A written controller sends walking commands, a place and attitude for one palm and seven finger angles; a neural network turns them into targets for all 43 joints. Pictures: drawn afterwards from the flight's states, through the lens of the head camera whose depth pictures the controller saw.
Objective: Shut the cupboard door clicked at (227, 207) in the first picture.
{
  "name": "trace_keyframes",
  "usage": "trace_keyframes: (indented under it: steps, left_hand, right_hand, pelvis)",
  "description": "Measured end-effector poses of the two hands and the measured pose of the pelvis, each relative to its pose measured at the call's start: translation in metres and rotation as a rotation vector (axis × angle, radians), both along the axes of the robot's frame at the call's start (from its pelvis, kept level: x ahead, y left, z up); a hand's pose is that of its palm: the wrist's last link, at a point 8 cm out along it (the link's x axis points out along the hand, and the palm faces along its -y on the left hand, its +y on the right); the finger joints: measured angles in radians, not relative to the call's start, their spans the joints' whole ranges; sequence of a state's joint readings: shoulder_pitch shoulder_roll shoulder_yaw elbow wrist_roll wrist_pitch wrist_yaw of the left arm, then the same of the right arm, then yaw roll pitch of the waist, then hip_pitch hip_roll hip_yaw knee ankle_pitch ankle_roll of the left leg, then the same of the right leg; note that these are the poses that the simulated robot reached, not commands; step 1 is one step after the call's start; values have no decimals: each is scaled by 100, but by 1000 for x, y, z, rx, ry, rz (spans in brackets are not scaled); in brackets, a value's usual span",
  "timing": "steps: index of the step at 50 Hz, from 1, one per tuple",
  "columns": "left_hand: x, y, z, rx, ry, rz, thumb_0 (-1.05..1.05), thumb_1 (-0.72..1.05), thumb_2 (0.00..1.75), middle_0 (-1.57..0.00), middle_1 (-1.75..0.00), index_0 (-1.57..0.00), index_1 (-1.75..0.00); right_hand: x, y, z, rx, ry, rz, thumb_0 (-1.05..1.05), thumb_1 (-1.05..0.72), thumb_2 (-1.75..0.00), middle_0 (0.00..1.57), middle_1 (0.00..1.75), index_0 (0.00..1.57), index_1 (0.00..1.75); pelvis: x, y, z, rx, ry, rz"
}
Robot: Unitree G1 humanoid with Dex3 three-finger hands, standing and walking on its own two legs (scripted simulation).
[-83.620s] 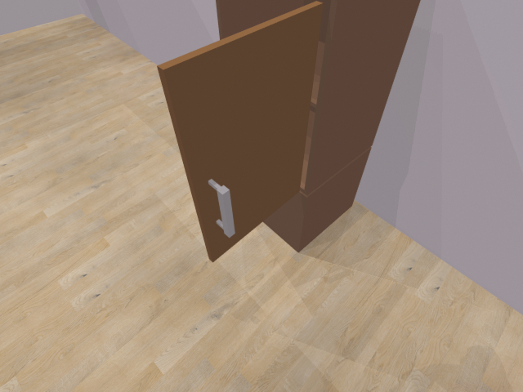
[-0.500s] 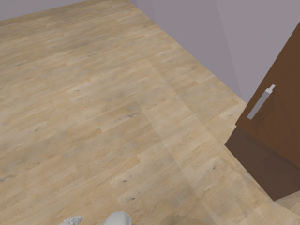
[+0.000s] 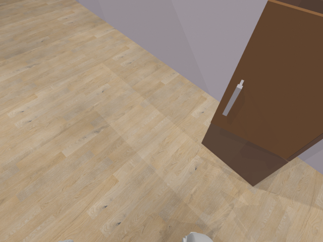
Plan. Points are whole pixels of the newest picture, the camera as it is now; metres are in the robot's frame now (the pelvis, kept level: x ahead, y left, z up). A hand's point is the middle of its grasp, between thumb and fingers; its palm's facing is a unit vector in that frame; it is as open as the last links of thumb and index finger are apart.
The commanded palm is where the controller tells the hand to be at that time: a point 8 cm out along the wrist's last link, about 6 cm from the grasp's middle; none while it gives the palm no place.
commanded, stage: turn to face it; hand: left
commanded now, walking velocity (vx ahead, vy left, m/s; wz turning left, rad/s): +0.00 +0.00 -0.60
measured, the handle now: (233, 98) +0.67 -0.25 -0.11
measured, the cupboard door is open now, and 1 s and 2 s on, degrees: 15 15 15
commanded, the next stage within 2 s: take the last steps up to it in 0.70 s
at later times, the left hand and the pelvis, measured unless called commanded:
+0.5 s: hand (120, 234) +0.15 +0.12 -0.16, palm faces -0.22 -0.95 -0.24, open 7.4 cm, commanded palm none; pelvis +0.03 -0.05 +0.00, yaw -15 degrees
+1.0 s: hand (125, 210) +0.22 +0.12 -0.17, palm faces -0.43 -0.88 -0.20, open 7.4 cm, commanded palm none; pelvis +0.06 -0.04 +0.00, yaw -27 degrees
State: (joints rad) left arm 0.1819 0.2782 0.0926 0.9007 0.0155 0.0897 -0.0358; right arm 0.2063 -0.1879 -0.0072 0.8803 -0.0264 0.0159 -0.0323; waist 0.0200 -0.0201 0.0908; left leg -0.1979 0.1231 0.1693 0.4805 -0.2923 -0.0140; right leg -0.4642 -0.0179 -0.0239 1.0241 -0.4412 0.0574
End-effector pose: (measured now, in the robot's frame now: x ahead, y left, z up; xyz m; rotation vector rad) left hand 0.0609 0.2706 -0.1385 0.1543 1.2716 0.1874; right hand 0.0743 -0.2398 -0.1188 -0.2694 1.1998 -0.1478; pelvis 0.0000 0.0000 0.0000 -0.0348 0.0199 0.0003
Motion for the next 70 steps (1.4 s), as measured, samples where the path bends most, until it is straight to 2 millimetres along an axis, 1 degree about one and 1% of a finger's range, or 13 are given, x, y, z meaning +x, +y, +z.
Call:
trace_keyframes:
  steps: [9, 12, 18, 26, 33, 37, 42, 47, 55, 58, 60, 63, 70]
  left_hand:
    - [83, -54, 9, 66, -123, -203, 0, 91, 90, -20, -30, -19, -30]
    - [90, -72, 19, 75, -138, -232, 0, 90, 90, -20, -30, -20, -30]
    - [92, -95, 26, 58, -90, -280, 0, 90, 90, -20, -30, -20, -30]
    - [93, -101, 12, 8, -45, -300, 0, 90, 90, -20, -30, -20, -30]
    - [102, -78, -15, -20, 17, -303, 0, 90, 90, -20, -30, -20, -30]
    - [117, -68, -19, -21, 44, -335, 0, 90, 90, -20, -30, -20, -30]
    - [138, -68, -10, -17, 35, -379, 1, 90, 90, -20, -30, -20, -30]
    - [157, -84, -3, -13, 26, -452, 0, 91, 90, -20, -30, -19, -30]
    - [197, -157, 5, -25, -60, -591, 1, 91, 90, -19, -30, -19, -30]
    - [202, -182, 5, -27, -121, -590, 0, 90, 90, -20, -30, -20, -30]
    - [196, -192, 8, -31, -127, -569, 0, 90, 90, -20, -30, -20, -30]
    - [182, -201, 7, -33, -84, -543, 0, 90, 90, -20, -30, -20, -30]
    - [153, -202, -7, -19, 80, -499, 0, 92, 90, -20, -30, -20, -30]
  right_hand:
    - [-61, -57, -45, 50, 93, -200, 0, -90, -89, 20, 30, 21, 30]
    - [-66, -71, -43, 42, 113, -238, 1, -90, -90, 20, 30, 20, 30]
    - [-55, -85, -24, 47, 48, -284, 1, -90, -90, 20, 30, 20, 30]
    - [-34, -80, -13, 26, 0, -318, 1, -90, -90, 20, 30, 20, 30]
    - [-9, -56, -6, -16, -67, -341, 0, -90, -90, 20, 30, 20, 30]
    - [-14, -38, 1, -22, -53, -349, 0, -90, -90, 20, 30, 20, 30]
    - [-36, -20, 2, -2, 4, -393, 0, -90, -89, 20, 30, 21, 30]
    - [-73, -16, -4, 26, 49, -483, 0, -91, -89, 20, 30, 21, 30]
    - [-154, -31, -25, 76, 174, -638, 0, -90, -89, 20, 30, 21, 30]
    - [-174, -45, -35, 93, 242, -656, 0, -90, -89, 20, 30, 20, 30]
    - [-172, -56, -32, 96, 260, -655, 1, -90, -90, 20, 30, 20, 30]
    - [-154, -76, -24, 91, 230, -642, 1, -91, -90, 20, 30, 20, 30]
    - [-79, -111, -18, 84, 108, -593, 1, -91, -90, 20, 30, 20, 30]
  pelvis:
    - [9, -35, -22, 29, -16, -118]
    - [10, -42, -15, 42, -20, -142]
    - [16, -52, -1, 67, -3, -206]
    - [33, -48, 0, 47, 5, -270]
    - [54, -28, -11, 16, 7, -327]
    - [60, -22, -7, 16, -5, -366]
    - [62, -18, 1, -2, -7, -396]
    - [63, -25, 2, -5, -13, -442]
    - [63, -64, -7, 17, -26, -493]
    - [64, -81, -14, 11, -35, -483]
    - [67, -91, -10, 10, -38, -473]
    - [75, -105, -3, 19, -36, -472]
    - [99, -130, -1, 10, -16, -475]
